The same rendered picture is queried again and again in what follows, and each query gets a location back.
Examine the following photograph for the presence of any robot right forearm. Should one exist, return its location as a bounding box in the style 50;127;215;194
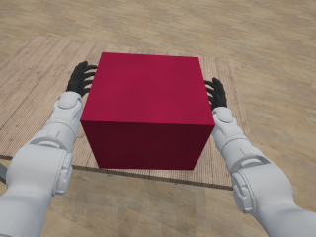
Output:
211;107;294;200

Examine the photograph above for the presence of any left robot upper arm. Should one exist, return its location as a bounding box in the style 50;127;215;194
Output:
0;143;73;237

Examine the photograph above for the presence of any carton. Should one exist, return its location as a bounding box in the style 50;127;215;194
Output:
80;52;215;171

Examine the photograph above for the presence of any table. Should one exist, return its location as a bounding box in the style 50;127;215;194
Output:
0;36;254;191

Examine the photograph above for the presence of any robot right hand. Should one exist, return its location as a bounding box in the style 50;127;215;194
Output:
204;77;227;111

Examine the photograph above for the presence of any right robot upper arm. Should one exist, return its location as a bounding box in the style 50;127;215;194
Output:
231;163;316;237

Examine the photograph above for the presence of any robot left forearm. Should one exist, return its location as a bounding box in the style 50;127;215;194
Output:
6;91;83;189

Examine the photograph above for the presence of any robot left hand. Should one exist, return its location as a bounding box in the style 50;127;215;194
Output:
66;61;98;98

